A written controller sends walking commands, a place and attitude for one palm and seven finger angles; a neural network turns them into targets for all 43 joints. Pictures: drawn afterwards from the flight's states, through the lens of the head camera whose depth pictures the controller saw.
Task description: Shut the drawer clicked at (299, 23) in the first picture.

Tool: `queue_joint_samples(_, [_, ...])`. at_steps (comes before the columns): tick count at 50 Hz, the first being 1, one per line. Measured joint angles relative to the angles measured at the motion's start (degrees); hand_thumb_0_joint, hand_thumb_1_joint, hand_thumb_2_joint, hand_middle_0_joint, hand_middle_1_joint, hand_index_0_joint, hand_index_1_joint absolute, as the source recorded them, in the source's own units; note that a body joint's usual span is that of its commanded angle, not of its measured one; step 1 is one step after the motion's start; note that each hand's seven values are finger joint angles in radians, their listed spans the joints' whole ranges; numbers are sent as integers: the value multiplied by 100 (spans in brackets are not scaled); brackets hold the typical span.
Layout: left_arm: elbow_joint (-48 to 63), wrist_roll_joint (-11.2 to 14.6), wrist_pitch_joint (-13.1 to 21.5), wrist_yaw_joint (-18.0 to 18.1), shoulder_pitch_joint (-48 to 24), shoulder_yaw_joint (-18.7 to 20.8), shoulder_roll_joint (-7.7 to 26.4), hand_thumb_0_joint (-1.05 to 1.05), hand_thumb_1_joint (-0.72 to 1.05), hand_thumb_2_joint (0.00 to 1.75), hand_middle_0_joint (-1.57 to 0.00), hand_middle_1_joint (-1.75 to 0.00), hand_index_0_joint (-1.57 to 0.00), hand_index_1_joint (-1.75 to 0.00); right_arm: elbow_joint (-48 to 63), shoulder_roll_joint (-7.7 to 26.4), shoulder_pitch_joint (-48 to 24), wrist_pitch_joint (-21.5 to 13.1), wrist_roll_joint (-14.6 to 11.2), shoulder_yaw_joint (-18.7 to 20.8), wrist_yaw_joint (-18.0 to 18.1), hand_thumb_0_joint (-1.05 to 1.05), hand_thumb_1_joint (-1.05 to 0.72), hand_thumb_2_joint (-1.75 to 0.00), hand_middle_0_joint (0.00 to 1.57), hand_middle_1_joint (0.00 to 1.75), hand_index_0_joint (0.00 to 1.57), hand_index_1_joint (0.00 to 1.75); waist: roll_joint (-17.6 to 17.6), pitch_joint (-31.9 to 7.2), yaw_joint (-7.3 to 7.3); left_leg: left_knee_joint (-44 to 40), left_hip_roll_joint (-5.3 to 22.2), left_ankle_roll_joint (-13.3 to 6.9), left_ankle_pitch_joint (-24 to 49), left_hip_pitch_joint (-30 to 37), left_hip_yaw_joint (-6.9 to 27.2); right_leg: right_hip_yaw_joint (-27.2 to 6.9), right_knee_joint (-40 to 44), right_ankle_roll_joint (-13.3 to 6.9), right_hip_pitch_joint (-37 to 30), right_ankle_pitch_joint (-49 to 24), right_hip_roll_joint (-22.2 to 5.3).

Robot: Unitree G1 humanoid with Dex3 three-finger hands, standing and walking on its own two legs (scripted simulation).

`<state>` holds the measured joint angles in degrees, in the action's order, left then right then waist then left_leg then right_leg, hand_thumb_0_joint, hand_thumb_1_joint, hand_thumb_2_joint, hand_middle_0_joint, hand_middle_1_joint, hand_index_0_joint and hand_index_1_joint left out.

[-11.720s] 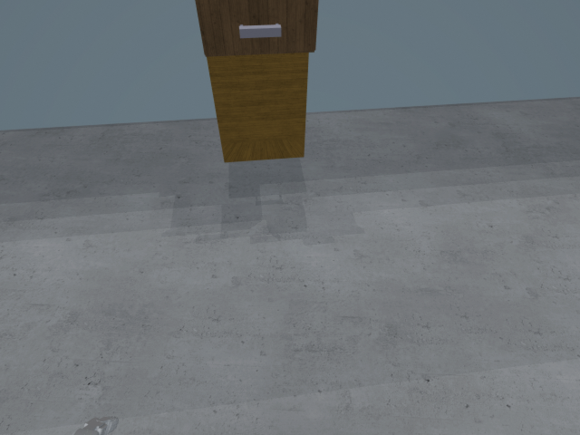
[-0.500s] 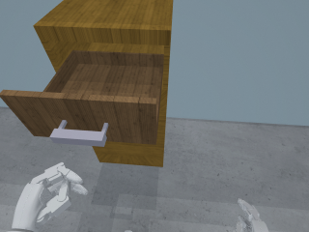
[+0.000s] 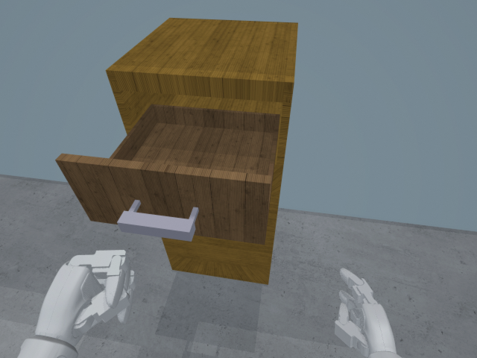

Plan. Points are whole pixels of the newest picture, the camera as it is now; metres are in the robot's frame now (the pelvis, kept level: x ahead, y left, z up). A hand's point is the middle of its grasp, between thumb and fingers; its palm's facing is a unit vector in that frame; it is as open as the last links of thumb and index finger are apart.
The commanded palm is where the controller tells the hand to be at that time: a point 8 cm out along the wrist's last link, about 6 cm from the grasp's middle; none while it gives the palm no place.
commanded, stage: raise the hand and make a fist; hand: left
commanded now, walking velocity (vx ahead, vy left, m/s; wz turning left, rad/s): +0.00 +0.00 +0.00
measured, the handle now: (161, 216) +0.35 +0.19 +0.05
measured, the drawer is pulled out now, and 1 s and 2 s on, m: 0.27 0.27 0.27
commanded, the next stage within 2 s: bring the fist close to the handle in 0.52 s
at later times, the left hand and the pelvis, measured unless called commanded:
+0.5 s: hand (122, 290) +0.17 +0.16 +0.14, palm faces +0.00 -0.99 -0.14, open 3.3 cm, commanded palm +0.12 +0.22 +0.15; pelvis +0.00 -0.03 +0.01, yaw +0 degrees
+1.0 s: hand (137, 281) +0.19 +0.16 +0.11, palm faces -0.01 -1.00 -0.09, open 3.3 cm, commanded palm +0.16 +0.22 +0.11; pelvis +0.00 -0.03 +0.01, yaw +0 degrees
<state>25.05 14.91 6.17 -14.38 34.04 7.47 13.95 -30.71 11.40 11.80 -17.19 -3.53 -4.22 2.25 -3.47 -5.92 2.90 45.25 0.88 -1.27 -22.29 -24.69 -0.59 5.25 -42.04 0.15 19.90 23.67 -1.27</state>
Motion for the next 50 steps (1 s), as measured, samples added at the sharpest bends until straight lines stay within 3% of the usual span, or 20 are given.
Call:
queue_joint_samples(7, [164,118,-370,-60,-81,272,135,2,89,90,-140,-159,-139,-159,-158,73,143,-51,-48,-43,36,2,-90,-90,20,31,21,30,-20,30,-2,-317,11,35,130,311,-17,-14,280,-31,-282,-117,23])
queue_joint_samples(16, [-54,262,-460,-183,-140,449,130,2,89,90,-140,-160,-140,-160,-334,275,246,-275,-99,88,122,2,-90,-90,20,30,21,30,-26,93,-47,-553,62,113,253,501,-2,-1,460,-105,-439,-205,84])
queue_joint_samples(26, [-314,360,-194,-260,-171,680,226,2,89,90,-140,-160,-140,-160,-453,323,235,-465,-109,180,196,2,-90,-90,20,30,20,30,-61,118,-34,-645,152,224,304,583,44,37,515,-213,-504,-220,181])
queue_joint_samples(37, [-945,540,-50,-615,-438,910,220,2,89,90,-141,-160,-140,-160,-603,351,141,-620,-90,150,269,2,-90,-90,20,30,20,30,-111,127,-9,-743,191,276,349,605,76,64,599,-258,-524,-247,229])
queue_joint_samples(50, [-1444,251,342,-462,-778,555,-1,2,89,90,-140,-160,-140,-160,-639,356,125,-469,36,267,177,2,-90,-90,20,30,20,30,11,244,-128,-613,110,217,299,372,29,18,395,-205,-253,-169,136])
